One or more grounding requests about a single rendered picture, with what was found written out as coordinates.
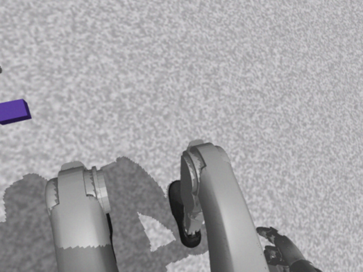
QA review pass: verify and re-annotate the right robot foot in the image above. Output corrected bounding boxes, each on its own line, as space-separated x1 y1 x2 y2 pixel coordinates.
168 180 201 248

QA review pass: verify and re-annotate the left robot foot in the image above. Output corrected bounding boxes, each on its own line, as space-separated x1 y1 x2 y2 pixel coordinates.
106 213 116 260

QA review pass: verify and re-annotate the right robot arm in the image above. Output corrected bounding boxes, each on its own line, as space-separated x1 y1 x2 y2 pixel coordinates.
289 260 322 272

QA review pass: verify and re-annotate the right robot hand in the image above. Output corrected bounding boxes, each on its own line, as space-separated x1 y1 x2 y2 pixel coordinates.
256 227 306 272

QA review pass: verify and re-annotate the small box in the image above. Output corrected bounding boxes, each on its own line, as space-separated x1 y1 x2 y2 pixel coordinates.
0 99 31 125

